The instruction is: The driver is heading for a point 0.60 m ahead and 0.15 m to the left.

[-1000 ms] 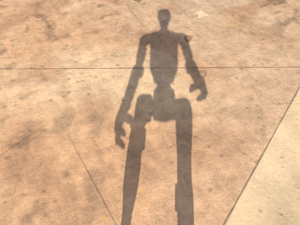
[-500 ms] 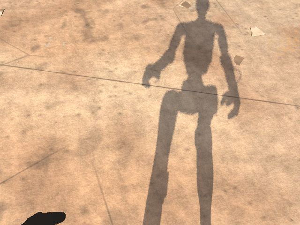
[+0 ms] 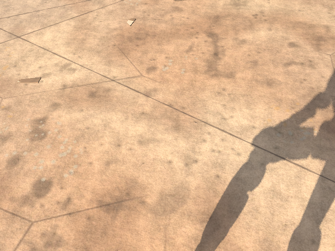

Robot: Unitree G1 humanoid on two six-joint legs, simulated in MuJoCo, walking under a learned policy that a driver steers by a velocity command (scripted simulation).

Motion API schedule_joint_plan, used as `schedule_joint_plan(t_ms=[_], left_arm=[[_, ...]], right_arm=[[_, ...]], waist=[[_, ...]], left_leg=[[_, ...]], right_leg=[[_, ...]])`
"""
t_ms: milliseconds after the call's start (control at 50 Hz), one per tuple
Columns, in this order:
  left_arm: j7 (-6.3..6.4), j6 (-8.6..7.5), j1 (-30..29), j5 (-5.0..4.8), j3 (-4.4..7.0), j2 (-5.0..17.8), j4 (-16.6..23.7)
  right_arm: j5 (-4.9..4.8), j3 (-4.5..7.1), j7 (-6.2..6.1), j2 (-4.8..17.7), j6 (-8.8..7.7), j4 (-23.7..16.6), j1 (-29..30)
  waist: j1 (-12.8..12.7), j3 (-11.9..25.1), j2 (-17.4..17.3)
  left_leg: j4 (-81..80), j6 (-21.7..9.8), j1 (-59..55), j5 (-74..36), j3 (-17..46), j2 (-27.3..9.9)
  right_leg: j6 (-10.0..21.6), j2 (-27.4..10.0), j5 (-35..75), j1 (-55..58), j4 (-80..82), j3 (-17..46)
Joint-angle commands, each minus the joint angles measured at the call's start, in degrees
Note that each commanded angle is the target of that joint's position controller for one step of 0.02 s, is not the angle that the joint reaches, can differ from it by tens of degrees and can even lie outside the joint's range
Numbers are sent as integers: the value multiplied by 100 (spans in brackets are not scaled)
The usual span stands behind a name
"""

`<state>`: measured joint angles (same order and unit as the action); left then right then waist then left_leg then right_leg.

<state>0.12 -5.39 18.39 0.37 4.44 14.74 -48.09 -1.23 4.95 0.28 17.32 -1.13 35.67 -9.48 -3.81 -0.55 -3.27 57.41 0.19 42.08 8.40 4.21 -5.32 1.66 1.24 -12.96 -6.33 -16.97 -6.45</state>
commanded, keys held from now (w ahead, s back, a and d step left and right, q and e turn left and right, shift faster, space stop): w+q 0.56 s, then w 0.10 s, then no key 0.34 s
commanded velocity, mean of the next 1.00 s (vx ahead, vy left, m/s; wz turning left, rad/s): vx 0.42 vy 0.00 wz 0.45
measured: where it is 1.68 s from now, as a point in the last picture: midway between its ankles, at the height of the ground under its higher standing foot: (157, 239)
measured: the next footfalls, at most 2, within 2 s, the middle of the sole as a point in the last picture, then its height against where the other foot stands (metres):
left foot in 0.22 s outside the picture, level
right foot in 0.68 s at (184, 224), level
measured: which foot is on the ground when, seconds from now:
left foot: up 0.00-0.20, down 0.22-0.70, up 0.72-1.00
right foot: down 0.00-0.24, up 0.26-0.66, down 0.68-1.00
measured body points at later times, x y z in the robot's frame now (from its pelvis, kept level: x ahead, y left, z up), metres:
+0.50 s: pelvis +0.27 +0.08 +0.00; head +0.30 +0.10 +0.45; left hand +0.39 +0.39 -0.09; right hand +0.43 -0.17 -0.10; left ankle +0.24 +0.15 -0.74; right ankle +0.45 -0.07 -0.68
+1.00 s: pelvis +0.49 +0.09 +0.00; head +0.53 +0.09 +0.45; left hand +0.46 +0.36 -0.12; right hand +0.75 -0.07 -0.11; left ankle +0.47 +0.26 -0.71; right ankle +0.55 +0.01 -0.74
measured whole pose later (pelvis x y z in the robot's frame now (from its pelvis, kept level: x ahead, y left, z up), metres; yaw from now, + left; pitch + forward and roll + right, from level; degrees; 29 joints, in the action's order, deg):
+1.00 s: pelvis +0.49 +0.09 +0.00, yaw +26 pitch +2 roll +0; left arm -0.9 -3.2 12.2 0.5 1.7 12.9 -47.4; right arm -0.1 2.9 -1.8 14.7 0.5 38.9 -8.7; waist -2.1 -2.6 -2.2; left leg 41.3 3.3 26.7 15.2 4.8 -2.1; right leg 2.9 2.3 -9.7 -14.4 -22.6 -1.4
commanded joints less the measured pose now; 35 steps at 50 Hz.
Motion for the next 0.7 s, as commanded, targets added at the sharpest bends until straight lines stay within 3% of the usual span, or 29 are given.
schedule_joint_plan(t_ms=[20,80,140,180,200,220,240,260,280,300,320,340,360,420,480,520,560,600,660,680,700], left_arm=[[41,-73,-452,-33,183,915,381],[51,-5,-175,-94,210,1064,247],[51,92,-100,-172,262,1233,181],[93,152,-134,-220,324,1432,193],[119,192,-199,-243,330,1464,210],[148,185,-164,-210,268,1308,257],[88,98,209,77,29,611,569],[-1,-138,11,12,-60,637,759],[-68,-262,-644,-233,65,1039,896],[-66,-317,-848,-255,17,965,973],[-17,-313,-835,-121,18,921,909],[9,-255,-751,-22,67,984,881],[1,-177,-667,1,82,973,876],[22,-38,-771,66,26,743,908],[0,-38,-1489,62,-85,505,1082],[-56,-66,-1902,5,-118,465,1177],[-106,-99,-2130,-68,-88,575,1267],[-161,-139,-2093,-84,-33,724,1275],[-181,-195,-1569,-60,65,823,1174],[-148,-223,-1125,32,137,961,1100],[-122,-248,-427,159,203,1273,1077]], right_arm=[[-7,-47,97,51,-93,-414,389],[-22,-85,203,1,-111,-585,924],[-29,-45,290,105,-93,-740,1088],[21,79,297,330,-51,-708,686],[20,209,282,527,-34,-525,-47],[6,395,199,869,-4,-258,-1059],[-21,524,98,1562,-15,-197,-1405],[-19,432,126,1482,-103,-364,-1545],[54,310,153,1076,-154,-292,-1463],[38,250,143,891,-189,-269,-1158],[31,188,129,737,-198,-320,-737],[73,129,115,592,-208,-381,-436],[108,106,99,554,-212,-420,-285],[83,133,6,653,-256,-291,-326],[32,171,-83,755,-227,-130,-560],[3,187,-104,797,-201,-44,-735],[-24,203,-103,832,-185,57,-936],[-28,172,-111,722,-181,143,-1052],[16,147,-109,607,-151,191,-1024],[43,83,-104,410,-152,161,-1014],[141,-23,-118,149,-157,23,-1047]], waist=[[85,-44,687],[-116,-205,658],[-51,-279,749],[273,50,967],[716,418,908],[1191,915,679],[894,1439,-839],[955,2484,-995],[1158,1905,-417],[980,1240,-195],[687,806,213],[454,588,148],[306,497,51],[228,357,63],[479,182,-33],[660,143,-138],[754,119,-199],[738,145,-266],[445,190,-451],[224,444,-359],[-28,1211,311]], left_leg=[[-851,-28,-6,-850,-106,-76],[-1549,-130,-119,-936,-372,12],[-1970,-361,-359,-279,-647,189],[-2098,-609,-1206,326,-1001,591],[-2464,-796,-2174,151,-1121,845],[-2682,-1036,-3850,-220,-824,868],[-2675,-1849,-6097,-285,1796,-700],[-3770,-2601,-6828,778,4408,-1474],[-3961,-2204,-6482,801,3669,-1272],[-3972,-1992,-5631,448,2901,-1048],[-4011,-1808,-4702,-115,2301,-806],[-4123,-1723,-3984,-668,1905,-619],[-4258,-1706,-3537,-878,1757,-497],[-4385,-1735,-2854,-1427,1313,-301],[-4323,-1488,-2580,-1061,985,-9],[-4248,-1359,-2496,-595,1007,64],[-4112,-1317,-2622,-242,1289,-57],[-3825,-1251,-3003,25,1564,-248],[-3258,-1055,-3254,-323,1744,-259],[-2526,-845,-3210,-981,1524,81],[-940,-554,-2628,-245,1085,479]], right_leg=[[768,-1446,1817,168,663,531],[683,-1559,1808,520,594,275],[554,-1719,2738,951,242,28],[433,-1703,4723,1074,-634,-242],[324,-1578,5282,919,-1606,-421],[122,-1372,4649,-43,-2995,-524],[-220,-643,52,-2614,-5191,-447],[-278,67,-2130,-3773,-6329,864],[-183,-274,-1595,-4344,-6458,1209],[-114,-488,-1099,-4320,-6047,1126],[-154,-701,-770,-3950,-5559,1106],[-208,-839,-573,-3496,-5169,1118],[-265,-869,-469,-3190,-4998,1110],[-501,-755,-62,-2976,-4268,947],[-576,-529,1082,-2761,-2847,907],[-571,-315,1628,-2415,-2062,894],[-536,-208,1714,-2220,-1698,980],[-416,-237,1569,-2134,-1411,1074],[-104,-183,987,-1460,-1096,877],[89,-295,1131,-741,-960,932],[429,-1223,2127,573,-1122,1826]])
